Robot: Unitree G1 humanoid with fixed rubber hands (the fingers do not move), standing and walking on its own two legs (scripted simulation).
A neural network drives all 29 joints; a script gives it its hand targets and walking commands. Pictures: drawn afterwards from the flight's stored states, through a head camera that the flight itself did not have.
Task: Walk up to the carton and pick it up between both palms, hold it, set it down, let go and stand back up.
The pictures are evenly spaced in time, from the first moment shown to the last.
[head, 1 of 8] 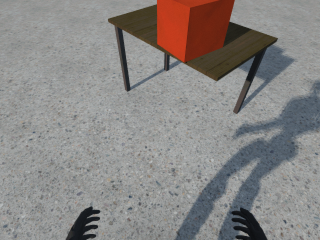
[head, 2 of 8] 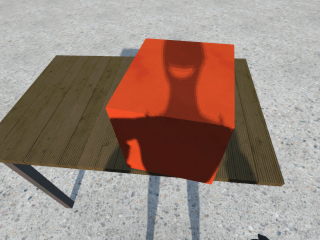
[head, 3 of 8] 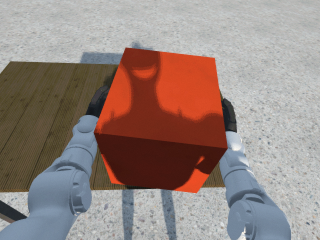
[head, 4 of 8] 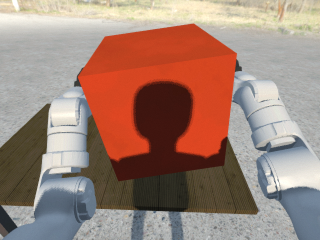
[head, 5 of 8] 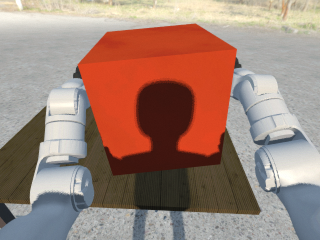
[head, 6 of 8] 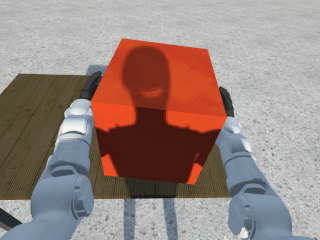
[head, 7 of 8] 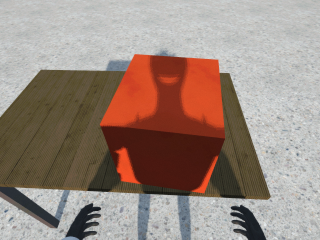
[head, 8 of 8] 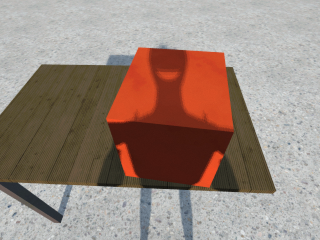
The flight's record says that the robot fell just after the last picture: no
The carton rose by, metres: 0.23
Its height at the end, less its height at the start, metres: +0.00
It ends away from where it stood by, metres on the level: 0.02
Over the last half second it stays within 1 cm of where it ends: yes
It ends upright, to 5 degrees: yes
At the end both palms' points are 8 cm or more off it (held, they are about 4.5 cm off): yes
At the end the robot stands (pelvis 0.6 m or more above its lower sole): yes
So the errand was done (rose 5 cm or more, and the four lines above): yes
